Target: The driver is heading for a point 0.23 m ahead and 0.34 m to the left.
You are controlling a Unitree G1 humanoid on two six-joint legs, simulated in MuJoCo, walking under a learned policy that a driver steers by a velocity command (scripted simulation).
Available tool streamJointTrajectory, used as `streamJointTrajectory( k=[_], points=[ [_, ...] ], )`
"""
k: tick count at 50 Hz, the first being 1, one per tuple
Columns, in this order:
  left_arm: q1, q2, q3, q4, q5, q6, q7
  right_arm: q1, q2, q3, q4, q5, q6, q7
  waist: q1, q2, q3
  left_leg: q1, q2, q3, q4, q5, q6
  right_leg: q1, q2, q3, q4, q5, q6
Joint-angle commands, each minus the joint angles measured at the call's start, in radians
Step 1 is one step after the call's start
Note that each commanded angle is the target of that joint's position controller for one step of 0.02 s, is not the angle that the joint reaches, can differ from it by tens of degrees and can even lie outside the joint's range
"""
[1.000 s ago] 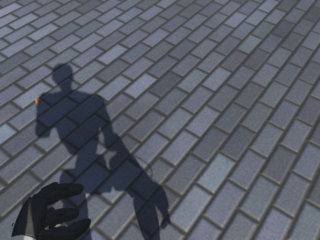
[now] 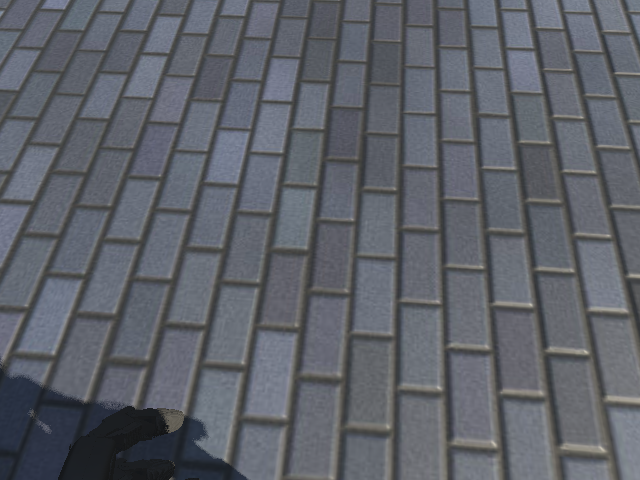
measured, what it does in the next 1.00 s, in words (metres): walks ahead, turning left: left foot, then right foot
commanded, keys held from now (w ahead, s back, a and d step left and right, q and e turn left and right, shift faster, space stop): q+shift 1.00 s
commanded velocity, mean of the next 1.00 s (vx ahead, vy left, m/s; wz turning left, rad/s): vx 0.05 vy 0.00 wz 0.91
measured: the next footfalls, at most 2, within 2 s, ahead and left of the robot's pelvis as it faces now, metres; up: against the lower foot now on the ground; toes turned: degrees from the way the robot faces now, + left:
left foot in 0.30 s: +0.14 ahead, +0.17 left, +0.00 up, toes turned +20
right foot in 0.74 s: +0.27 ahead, +0.00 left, +0.00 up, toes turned +49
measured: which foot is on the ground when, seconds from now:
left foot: up 0.00-0.28, down 0.30-0.74, up 0.76-1.00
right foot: down 0.00-0.30, up 0.32-0.72, down 0.74-1.00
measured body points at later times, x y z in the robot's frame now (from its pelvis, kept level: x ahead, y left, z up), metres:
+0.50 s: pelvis +0.09 +0.06 +0.01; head +0.14 +0.10 +0.46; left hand +0.15 +0.39 -0.09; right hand +0.35 -0.15 -0.06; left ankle +0.11 +0.15 -0.73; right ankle +0.17 -0.09 -0.66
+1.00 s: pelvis +0.14 +0.04 +0.01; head +0.17 +0.07 +0.46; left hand +0.00 +0.33 -0.08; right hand +0.47 +0.00 -0.07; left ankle +0.03 +0.13 -0.66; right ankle +0.24 -0.03 -0.73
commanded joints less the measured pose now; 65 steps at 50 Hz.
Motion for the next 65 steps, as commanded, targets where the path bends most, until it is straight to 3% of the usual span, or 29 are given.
streamJointTrajectory(
  k=[1,4,8,13,14,15,16,17,18,20,22,27,33,36,37,38,39,40,42,44,50,57,58,59,60,61,62,63,65],
  points=[
    [0.046,0.124,0.058,-0.019,0.006,0.0,0.013,0.129,-0.077,-0.039,-0.074,-0.003,0.051,-0.023,0.008,-0.151,-0.219,-0.14,0.079,0.005,0.087,0.056,-0.042,0.259,-0.321,0.198,-0.196,0.453,-0.248],
    [-0.005,0.14,0.075,0.005,0.006,-0.011,0.028,0.048,-0.052,-0.04,-0.128,-0.013,0.075,-0.025,0.001,-0.128,-0.166,-0.121,0.106,0.019,-0.054,0.17,-0.028,0.157,-0.318,0.084,-0.259,0.334,-0.231],
    [-0.023,0.172,0.092,0.03,-0.006,-0.003,0.049,-0.041,-0.05,-0.038,-0.168,-0.018,0.074,0.012,0.018,-0.12,-0.179,-0.009,0.106,0.052,-0.303,0.38,0.026,0.169,-0.306,-0.043,-0.246,0.219,-0.189],
    [0.013,0.214,0.117,0.067,-0.051,0.014,0.03,-0.093,-0.092,-0.061,-0.215,-0.018,0.094,0.047,0.02,-0.102,-0.15,0.081,0.05,0.135,-0.569,0.359,0.106,0.271,-0.337,-0.102,-0.112,0.131,-0.098],
    [0.045,0.193,0.115,0.083,-0.057,0.018,0.026,-0.073,-0.107,-0.072,-0.209,-0.024,0.094,0.041,0.018,-0.062,-0.149,0.141,0.02,0.138,-0.635,0.398,0.135,0.258,-0.304,-0.132,-0.023,0.063,-0.052],
    [0.112,0.164,0.112,0.106,-0.043,0.025,0.019,-0.021,-0.174,-0.098,-0.2,-0.032,0.09,0.029,0.015,0.093,-0.127,0.241,0.044,0.034,-0.738,0.682,0.184,0.169,-0.223,-0.188,0.185,-0.084,0.014],
    [0.117,0.137,0.102,0.057,0.003,0.032,0.018,-0.012,-0.32,-0.129,-0.23,-0.035,0.083,0.012,0.055,0.416,-0.096,0.405,0.263,-0.371,-0.792,1.008,0.348,-0.185,-0.062,-0.206,0.535,-0.532,0.12],
    [0.04,0.156,0.101,0.022,0.01,0.031,0.023,0.0,-0.305,-0.118,-0.259,-0.065,0.054,0.028,0.003,0.313,-0.241,0.431,0.332,-0.555,-0.85,0.877,0.471,-0.277,0.012,0.037,0.716,-0.587,0.118],
    [-0.007,0.179,0.108,0.014,-0.016,0.03,0.028,-0.017,-0.278,-0.112,-0.259,-0.063,0.032,0.038,-0.003,0.189,-0.24,0.423,0.307,-0.493,-0.878,0.757,0.441,-0.303,0.003,0.099,0.752,-0.51,0.089],
    [0.008,0.178,0.111,0.033,-0.013,0.026,0.044,-0.114,-0.209,-0.094,-0.27,-0.018,0.03,0.019,0.056,0.077,-0.193,0.357,0.224,-0.389,-0.863,0.626,0.338,-0.299,-0.027,0.138,0.661,-0.348,0.063],
    [0.017,0.177,0.111,0.042,-0.006,0.024,0.043,-0.179,-0.177,-0.082,-0.303,-0.022,0.047,-0.005,0.086,0.098,-0.21,0.274,0.172,-0.337,-0.851,0.663,0.307,-0.199,-0.005,0.14,0.581,-0.269,0.071],
    [0.008,0.122,0.09,0.062,-0.023,0.02,0.029,-0.163,-0.194,-0.096,-0.314,-0.019,0.066,-0.027,0.07,0.089,-0.238,0.273,0.123,-0.379,-0.825,0.612,0.294,-0.11,0.063,0.167,0.309,-0.21,0.102],
    [0.019,0.154,0.102,0.066,-0.029,0.012,0.013,-0.183,-0.191,-0.1,-0.329,-0.018,0.082,-0.016,0.055,0.162,-0.199,0.217,0.082,-0.506,-0.815,0.495,0.269,0.014,0.085,0.188,0.119,-0.207,0.083],
    [0.109,0.18,0.122,0.09,-0.03,0.003,0.008,-0.228,-0.172,-0.094,-0.342,-0.005,0.089,-0.01,0.1,0.146,-0.194,0.123,0.008,-0.503,-0.748,0.412,0.215,0.233,0.041,0.17,-0.14,-0.058,0.047],
    [0.127,0.233,0.136,0.088,-0.019,0.01,0.014,-0.174,-0.117,-0.078,-0.337,-0.008,0.092,-0.005,0.073,0.006,-0.231,0.013,-0.069,-0.409,-0.597,0.116,0.167,0.381,-0.138,0.302,-0.188,-0.036,-0.02],
    [0.105,0.286,0.143,0.089,0.012,0.023,0.021,-0.145,-0.103,-0.073,-0.359,0.001,0.087,-0.001,0.024,-0.305,-0.188,-0.172,-0.212,-0.166,-0.359,-0.071,0.106,0.387,-0.327,0.55,-0.256,0.065,-0.179],
    [0.059,0.232,0.133,0.052,0.027,0.017,0.025,-0.129,-0.199,-0.099,-0.343,-0.018,0.072,0.007,0.028,-0.265,-0.157,-0.226,-0.114,-0.15,-0.146,-0.031,0.062,0.336,-0.397,0.593,-0.264,0.066,-0.243],
    [0.008,0.177,0.118,0.026,0.017,0.019,0.037,-0.123,-0.234,-0.112,-0.315,-0.014,0.073,0.013,0.023,-0.193,-0.139,-0.214,-0.079,-0.123,-0.068,0.042,0.047,0.304,-0.346,0.471,-0.244,0.035,-0.214],
    [-0.022,0.15,0.107,0.012,-0.009,0.031,0.06,-0.107,-0.193,-0.103,-0.289,-0.018,0.088,0.012,0.03,-0.124,-0.102,-0.241,-0.05,-0.082,0.039,0.152,0.021,0.298,-0.251,0.309,-0.225,0.002,-0.158],
    [0.021,0.165,0.106,0.02,-0.007,0.039,0.071,-0.136,-0.139,-0.08,-0.305,-0.006,0.091,0.019,0.058,-0.116,-0.08,-0.272,-0.014,-0.013,0.022,0.195,0.006,0.317,-0.229,0.207,-0.236,0.079,-0.163],
    [0.105,0.235,0.132,0.036,-0.001,0.052,0.053,-0.219,-0.087,-0.053,-0.345,-0.011,0.087,0.03,0.121,-0.168,-0.138,-0.199,0.069,0.057,-0.247,0.189,-0.013,0.434,-0.291,0.064,-0.228,0.198,-0.186],
    [0.085,0.236,0.147,0.051,-0.054,0.035,0.009,-0.113,-0.111,-0.086,-0.298,-0.007,0.121,0.043,0.038,-0.153,-0.16,0.159,0.005,0.154,-0.687,0.318,0.102,0.345,-0.31,-0.109,-0.039,0.142,-0.055],
    [0.142,0.188,0.137,0.075,-0.049,0.034,0.001,-0.028,-0.163,-0.111,-0.269,-0.012,0.118,0.03,0.011,-0.032,-0.172,0.333,0.0,0.08,-0.793,0.465,0.152,0.22,-0.247,-0.168,0.141,0.031,0.011],
    [0.13,0.129,0.118,0.026,0.001,0.033,-0.001,0.028,-0.318,-0.149,-0.281,-0.012,0.107,0.014,0.03,0.305,-0.15,0.542,0.253,-0.32,-0.796,0.966,0.269,-0.15,-0.113,-0.217,0.496,-0.496,0.107],
    [0.035,0.131,0.112,-0.035,0.016,0.027,0.013,-0.029,-0.336,-0.139,-0.32,-0.054,0.069,0.026,0.016,0.32,-0.254,0.49,0.362,-0.547,-0.825,0.938,0.454,-0.301,-0.02,0.015,0.681,-0.587,0.129],
    [-0.026,0.182,0.122,-0.042,-0.004,0.027,0.023,-0.039,-0.275,-0.126,-0.311,-0.057,0.044,0.036,-0.017,0.195,-0.248,0.479,0.321,-0.466,-0.858,0.82,0.436,-0.316,-0.034,0.084,0.739,-0.515,0.108],
    [-0.033,0.18,0.122,-0.045,-0.015,0.022,0.03,-0.065,-0.247,-0.115,-0.291,-0.04,0.032,0.029,0.015,0.165,-0.198,0.437,0.265,-0.403,-0.865,0.728,0.379,-0.322,-0.041,0.11,0.707,-0.418,0.082],
    [-0.005,0.188,0.126,-0.024,-0.007,0.021,0.04,-0.113,-0.212,-0.104,-0.293,-0.018,0.036,0.018,0.046,0.102,-0.179,0.408,0.223,-0.359,-0.857,0.666,0.331,-0.311,-0.057,0.124,0.665,-0.342,0.075],
    [0.029,0.196,0.129,-0.01,0.0,0.021,0.039,-0.186,-0.191,-0.088,-0.313,-0.017,0.049,0.0,0.087,0.115,-0.18,0.308,0.175,-0.312,-0.848,0.717,0.304,-0.213,-0.027,0.122,0.613,-0.248,0.083]
  ],
)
